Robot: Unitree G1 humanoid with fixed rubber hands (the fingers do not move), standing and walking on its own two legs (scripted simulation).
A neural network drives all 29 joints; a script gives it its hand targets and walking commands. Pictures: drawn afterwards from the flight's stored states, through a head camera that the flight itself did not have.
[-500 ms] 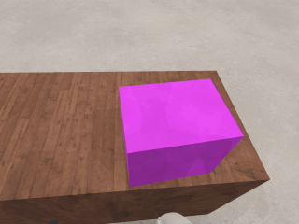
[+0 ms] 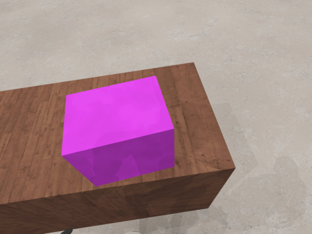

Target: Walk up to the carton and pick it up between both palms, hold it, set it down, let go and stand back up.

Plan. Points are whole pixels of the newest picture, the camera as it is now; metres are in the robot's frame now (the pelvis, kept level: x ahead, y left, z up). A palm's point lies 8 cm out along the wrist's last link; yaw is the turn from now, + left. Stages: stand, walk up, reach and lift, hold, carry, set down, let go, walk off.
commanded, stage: walk up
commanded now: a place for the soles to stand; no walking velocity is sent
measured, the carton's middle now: (124, 133) +0.43 +0.09 -0.03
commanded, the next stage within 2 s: none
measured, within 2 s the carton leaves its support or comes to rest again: neither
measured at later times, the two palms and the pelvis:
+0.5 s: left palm out of the picture -0.01 +0.23 -0.08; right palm out of the picture -0.09 -0.35 -0.17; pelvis -0.09 -0.08 -0.01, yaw +0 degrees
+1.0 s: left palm out of the picture -0.09 +0.31 -0.13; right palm out of the picture -0.22 -0.28 -0.13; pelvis -0.16 +0.03 -0.01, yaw +2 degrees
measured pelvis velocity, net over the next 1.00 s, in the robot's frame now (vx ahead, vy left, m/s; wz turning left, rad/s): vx -0.16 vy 0.03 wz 0.04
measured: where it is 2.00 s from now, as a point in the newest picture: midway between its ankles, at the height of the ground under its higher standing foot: outside the picture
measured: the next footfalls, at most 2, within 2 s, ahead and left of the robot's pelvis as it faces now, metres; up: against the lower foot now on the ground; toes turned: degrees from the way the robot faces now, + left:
left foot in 0.06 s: +0.07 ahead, +0.12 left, +0.00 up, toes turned -4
right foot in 0.18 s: +0.05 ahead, -0.13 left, +0.00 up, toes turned +3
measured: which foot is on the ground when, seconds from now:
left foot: up 0.00-0.04, down 0.06-0.18, up 0.20-0.76, down 0.78-1.00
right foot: down 0.00-0.04, up 0.06-0.16, down 0.18-0.78, up 0.80-1.00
